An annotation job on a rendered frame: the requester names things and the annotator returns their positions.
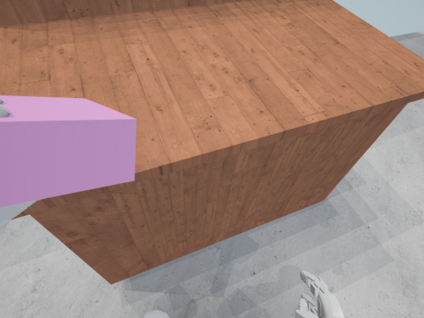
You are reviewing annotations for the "robot right hand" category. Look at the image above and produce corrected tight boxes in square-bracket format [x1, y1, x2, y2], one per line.
[296, 270, 345, 318]

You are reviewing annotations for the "robot left hand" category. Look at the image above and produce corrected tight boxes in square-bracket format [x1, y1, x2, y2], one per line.
[0, 99, 38, 234]

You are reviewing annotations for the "sponge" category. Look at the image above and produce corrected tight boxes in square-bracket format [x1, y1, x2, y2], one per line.
[0, 95, 136, 207]

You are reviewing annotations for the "table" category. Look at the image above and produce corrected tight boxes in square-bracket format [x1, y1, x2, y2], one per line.
[0, 0, 424, 284]

